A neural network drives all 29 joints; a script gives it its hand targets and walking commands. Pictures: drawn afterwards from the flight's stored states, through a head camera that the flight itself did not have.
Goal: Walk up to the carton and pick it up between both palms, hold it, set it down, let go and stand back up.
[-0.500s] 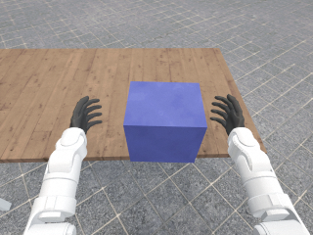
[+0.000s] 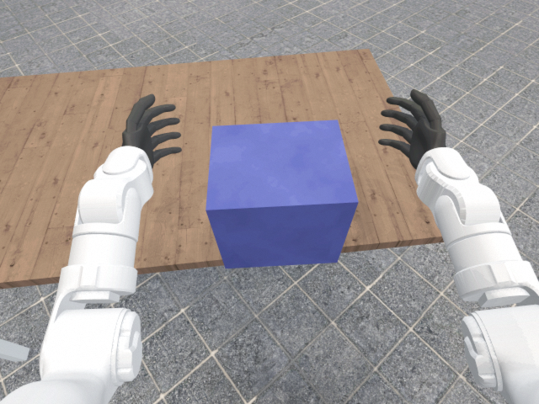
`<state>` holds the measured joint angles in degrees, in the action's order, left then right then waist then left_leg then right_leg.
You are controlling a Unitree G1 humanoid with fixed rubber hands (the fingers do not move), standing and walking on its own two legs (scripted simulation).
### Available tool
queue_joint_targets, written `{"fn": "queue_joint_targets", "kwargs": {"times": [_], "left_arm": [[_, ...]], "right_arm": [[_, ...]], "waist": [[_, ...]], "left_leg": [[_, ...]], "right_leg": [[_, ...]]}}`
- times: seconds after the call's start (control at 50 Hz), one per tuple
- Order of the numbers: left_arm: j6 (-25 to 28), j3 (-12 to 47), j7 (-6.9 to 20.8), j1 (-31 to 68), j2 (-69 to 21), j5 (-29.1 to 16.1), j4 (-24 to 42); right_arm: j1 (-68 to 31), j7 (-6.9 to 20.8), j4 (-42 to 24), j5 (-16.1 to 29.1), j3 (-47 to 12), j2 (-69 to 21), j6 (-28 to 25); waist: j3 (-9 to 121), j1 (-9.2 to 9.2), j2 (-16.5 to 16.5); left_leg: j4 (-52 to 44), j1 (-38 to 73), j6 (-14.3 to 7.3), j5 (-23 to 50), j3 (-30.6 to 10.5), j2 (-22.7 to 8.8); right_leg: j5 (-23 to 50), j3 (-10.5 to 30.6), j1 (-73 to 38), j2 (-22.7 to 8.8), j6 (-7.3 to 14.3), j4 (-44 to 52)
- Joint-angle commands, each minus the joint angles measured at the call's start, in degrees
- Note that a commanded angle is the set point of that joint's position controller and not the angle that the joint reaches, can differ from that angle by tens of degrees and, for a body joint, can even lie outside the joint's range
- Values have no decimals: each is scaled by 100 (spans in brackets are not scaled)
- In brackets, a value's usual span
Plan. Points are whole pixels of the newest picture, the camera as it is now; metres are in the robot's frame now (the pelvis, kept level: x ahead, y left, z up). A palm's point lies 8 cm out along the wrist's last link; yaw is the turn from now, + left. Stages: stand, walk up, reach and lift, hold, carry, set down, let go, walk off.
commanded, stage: reach and lift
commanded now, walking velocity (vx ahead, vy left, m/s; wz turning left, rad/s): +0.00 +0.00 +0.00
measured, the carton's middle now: (278, 198) +0.42 +0.01 +0.02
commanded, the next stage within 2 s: none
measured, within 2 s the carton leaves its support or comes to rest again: neither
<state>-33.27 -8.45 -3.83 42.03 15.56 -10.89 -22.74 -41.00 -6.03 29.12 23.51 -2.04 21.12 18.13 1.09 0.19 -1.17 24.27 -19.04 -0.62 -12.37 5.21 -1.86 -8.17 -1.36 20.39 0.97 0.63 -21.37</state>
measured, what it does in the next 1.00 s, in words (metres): stands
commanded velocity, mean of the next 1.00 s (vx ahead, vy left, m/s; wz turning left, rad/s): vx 0.00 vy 0.00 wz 0.00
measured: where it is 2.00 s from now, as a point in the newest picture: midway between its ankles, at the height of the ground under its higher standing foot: outside the picture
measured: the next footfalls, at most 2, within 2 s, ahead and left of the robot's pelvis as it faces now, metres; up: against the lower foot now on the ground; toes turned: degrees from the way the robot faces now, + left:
none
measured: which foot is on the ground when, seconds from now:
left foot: down 0.00-1.00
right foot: down 0.00-1.00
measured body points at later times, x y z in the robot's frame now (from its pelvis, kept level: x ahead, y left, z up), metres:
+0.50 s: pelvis -0.01 -0.02 -0.01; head +0.04 +0.00 +0.44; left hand +0.43 +0.22 +0.08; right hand +0.44 -0.14 +0.06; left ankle -0.01 +0.11 -0.74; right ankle +0.02 -0.11 -0.74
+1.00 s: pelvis -0.01 -0.02 -0.02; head +0.06 -0.02 +0.42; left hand +0.43 +0.18 +0.04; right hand +0.45 -0.16 +0.04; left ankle -0.01 +0.11 -0.74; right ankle +0.02 -0.11 -0.74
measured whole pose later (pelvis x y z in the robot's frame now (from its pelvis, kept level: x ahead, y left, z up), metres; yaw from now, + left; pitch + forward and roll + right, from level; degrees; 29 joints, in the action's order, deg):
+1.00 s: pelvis -0.01 -0.02 -0.02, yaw +3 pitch +20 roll +0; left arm 15.2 -4.7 -3.9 54.3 10.2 -9.1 -75.9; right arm -50.7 -7.6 67.7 12.7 0.9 9.3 -9.6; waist 12.2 -0.1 -0.6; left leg 35.3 -41.1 1.0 -14.0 1.2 -2.1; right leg -11.7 -5.3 41.4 0.5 2.3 -33.1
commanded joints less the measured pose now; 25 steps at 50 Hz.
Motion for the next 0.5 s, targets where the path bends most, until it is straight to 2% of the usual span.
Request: {"fn": "queue_joint_targets", "kwargs": {"times": [0.0, 0.02, 0.08, 0.1, 0.12, 0.14, 0.18, 0.3, 0.32, 0.34, 0.36, 0.38, 0.48], "left_arm": [[710, -277, -45, 2992, 1205, 5, 149], [823, -268, -59, 3124, 1225, 7, -80], [1253, 29, -48, 3494, 1125, -36, -800], [1451, 16, -67, 3553, 1200, -11, -673], [1636, 74, -83, 3712, 1188, -19, -802], [1791, 105, -63, 3716, 1141, -15, -948], [2099, 155, -51, 3787, 1137, 61, -1116], [3179, 478, 13, 4091, 871, 46, -2445], [3376, 549, -3, 4041, 818, 87, -2524], [3542, 564, -19, 4044, 738, 101, -2628], [3695, 598, -32, 4074, 705, 56, -2766], [3829, 611, -32, 4009, 690, 85, -2880], [4298, 596, -74, 3990, 692, 90, -3120]], "right_arm": [[-3300, 119, -244, -45, 330, 833, -397], [-3495, 142, -78, -93, 290, 832, -424], [-3581, 187, 672, -295, 435, 617, -569], [-3583, 178, 674, -413, 414, 499, -671], [-3687, 161, 717, -508, 554, 466, -782], [-3629, 160, 785, -514, 504, 338, -861], [-3698, 104, 911, -730, 705, 340, -1089], [-3660, -5, 1839, -1257, 953, -70, -1702], [-3618, 4, 1923, -1318, 1012, -128, -1831], [-3598, -14, 1995, -1377, 972, -212, -1957], [-3679, -17, 2075, -1388, 1036, -206, -2074], [-3612, -33, 2144, -1352, 955, -253, -2171], [-3762, -151, 2270, -1125, 756, -226, -2650]], "waist": [[4048, -184, 397], [4096, -251, 371], [3994, -190, 237], [4180, -260, 146], [4278, -175, 78], [4253, -199, 75], [4420, -83, 11], [3910, 151, -66], [4014, 124, -161], [4128, 119, -106], [4277, 110, -237], [4276, 102, -182], [4918, 2, -313]], "left_leg": [[10, 942, 193, 2308, -387, 102], [7, 956, 165, 2123, -382, 118], [-22, 893, 191, 1746, -335, 152], [2, 1006, 203, 1799, -348, 157], [16, 1035, 214, 1896, -335, 173], [32, 1055, 222, 1899, -361, 210], [54, 890, 247, 1933, -360, 277], [11, 386, 324, 1358, -390, 225], [49, 440, 310, 1421, -394, 212], [130, 471, 326, 1632, -414, 196], [178, 403, 367, 1751, -406, 205], [259, 379, 396, 1875, -396, 185], [559, 188, 517, 2507, -410, 177]], "right_leg": [[2368, 96, -1793, 191, -234, -272], [2143, 118, -1729, 169, -226, -264], [1689, 64, -1518, 96, -183, -134], [1726, 72, -1484, 98, -171, -133], [1796, 35, -1467, 67, -168, -150], [1875, 59, -1556, 79, -189, -163], [2136, -2, -1753, 42, -214, -250], [1344, 10, -1357, -94, -149, -262], [1322, -5, -1181, -99, -124, -277], [1459, -51, -1218, -73, -129, -333], [1484, -18, -1163, -93, -105, -375], [1575, -27, -1146, -73, -117, -428], [2320, -31, -1239, -16, -199, -727]]}}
